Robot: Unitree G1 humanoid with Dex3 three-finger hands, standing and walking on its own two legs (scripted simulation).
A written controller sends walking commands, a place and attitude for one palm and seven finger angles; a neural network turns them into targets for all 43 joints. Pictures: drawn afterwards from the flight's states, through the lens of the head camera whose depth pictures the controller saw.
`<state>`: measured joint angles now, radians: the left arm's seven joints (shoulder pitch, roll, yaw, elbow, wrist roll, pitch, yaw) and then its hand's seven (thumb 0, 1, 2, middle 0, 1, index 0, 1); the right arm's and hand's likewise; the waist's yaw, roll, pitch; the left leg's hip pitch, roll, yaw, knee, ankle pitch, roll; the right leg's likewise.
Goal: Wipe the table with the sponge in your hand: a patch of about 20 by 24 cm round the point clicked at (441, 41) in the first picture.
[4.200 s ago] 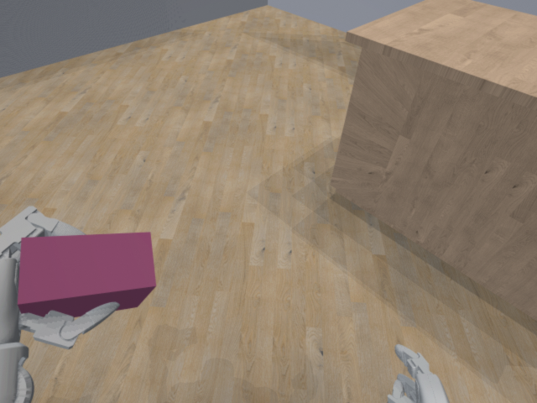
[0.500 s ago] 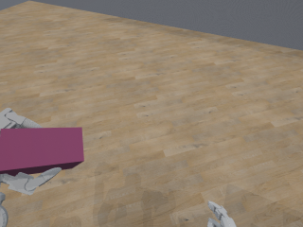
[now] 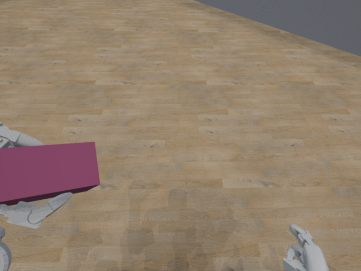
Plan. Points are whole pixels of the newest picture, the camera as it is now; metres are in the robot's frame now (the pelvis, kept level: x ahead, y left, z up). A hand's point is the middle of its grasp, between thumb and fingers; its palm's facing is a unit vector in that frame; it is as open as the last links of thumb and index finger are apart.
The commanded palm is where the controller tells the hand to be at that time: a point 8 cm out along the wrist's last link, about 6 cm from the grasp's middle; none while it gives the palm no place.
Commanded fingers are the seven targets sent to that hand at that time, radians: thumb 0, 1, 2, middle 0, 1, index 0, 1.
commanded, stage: walk to a spot facing it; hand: left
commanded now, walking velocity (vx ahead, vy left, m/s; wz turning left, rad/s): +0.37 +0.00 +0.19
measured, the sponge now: (62, 172) +0.22 +0.21 +0.18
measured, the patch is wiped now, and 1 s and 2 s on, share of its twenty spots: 0.00 0.00 0.00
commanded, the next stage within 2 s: turn to face it in 0.78 s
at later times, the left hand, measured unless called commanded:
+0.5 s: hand (69, 141) +0.27 +0.22 +0.18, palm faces +0.53 -0.73 -0.43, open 10.2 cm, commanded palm +0.20 +0.26 +0.19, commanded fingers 0.00 0.10 1.30 -1.20 -1.60 -1.20 -1.60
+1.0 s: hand (62, 105) +0.34 +0.25 +0.20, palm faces +0.61 -0.60 -0.51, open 10.2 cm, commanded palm +0.28 +0.28 +0.19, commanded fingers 0.00 0.10 1.30 -1.20 -1.60 -1.20 -1.60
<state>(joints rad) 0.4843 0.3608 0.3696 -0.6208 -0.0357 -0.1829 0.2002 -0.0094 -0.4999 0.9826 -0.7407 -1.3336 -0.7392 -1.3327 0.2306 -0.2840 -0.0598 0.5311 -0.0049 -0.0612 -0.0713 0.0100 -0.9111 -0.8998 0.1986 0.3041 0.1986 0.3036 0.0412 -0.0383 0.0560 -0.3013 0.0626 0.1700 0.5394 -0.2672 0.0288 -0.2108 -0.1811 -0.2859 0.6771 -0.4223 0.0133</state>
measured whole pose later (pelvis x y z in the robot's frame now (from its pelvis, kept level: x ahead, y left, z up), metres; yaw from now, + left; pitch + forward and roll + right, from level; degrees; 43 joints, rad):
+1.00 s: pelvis +0.22 -0.04 +0.01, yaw +18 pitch +0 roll +0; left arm 0.54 0.41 0.40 -0.60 -0.03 -0.23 0.15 -0.01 -0.50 0.99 -0.74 -1.34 -0.74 -1.34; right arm 0.20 -0.09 0.05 0.60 0.01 -0.10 -0.03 0.01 -0.91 -0.90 0.21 0.30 0.21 0.30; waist 0.04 0.04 0.07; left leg -0.26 0.09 0.07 0.54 -0.28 -0.04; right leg -0.42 -0.07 -0.14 0.71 -0.32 0.05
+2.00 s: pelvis +0.21 -0.11 +0.01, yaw -15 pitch +0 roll +3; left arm 0.56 0.43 0.43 -0.61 -0.06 -0.19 0.14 -0.01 -0.50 0.99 -0.74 -1.34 -0.74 -1.34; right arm 0.13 -0.24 -0.02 0.57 0.00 0.05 -0.01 0.01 -0.91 -0.90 0.20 0.30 0.20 0.30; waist -0.02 0.00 0.14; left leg -0.48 0.07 0.05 1.07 -0.44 -0.10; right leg -0.38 0.05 -0.01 0.54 -0.17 -0.10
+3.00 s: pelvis +0.05 -0.12 +0.00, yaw -46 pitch +1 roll +3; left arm 0.46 0.38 0.36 -0.55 -0.03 -0.18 0.13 -0.01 -0.50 0.99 -0.73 -1.34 -0.73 -1.34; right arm 0.16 -0.25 -0.04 0.51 0.00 0.06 -0.01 0.01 -0.91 -0.90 0.20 0.30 0.20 0.30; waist 0.03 -0.06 0.05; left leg -0.21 0.04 0.09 0.50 -0.29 -0.02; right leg -0.52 0.15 0.08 0.64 -0.22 -0.03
